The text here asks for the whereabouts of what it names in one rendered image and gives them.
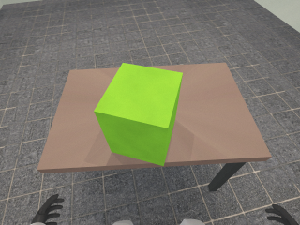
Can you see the left robot hand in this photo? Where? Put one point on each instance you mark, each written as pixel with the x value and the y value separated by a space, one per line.
pixel 43 213

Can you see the carton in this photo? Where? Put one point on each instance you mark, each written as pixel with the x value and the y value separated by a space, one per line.
pixel 138 110

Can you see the right robot hand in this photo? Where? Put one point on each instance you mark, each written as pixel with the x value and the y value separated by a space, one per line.
pixel 284 218

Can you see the table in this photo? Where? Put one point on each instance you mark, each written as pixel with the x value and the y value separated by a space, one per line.
pixel 213 125

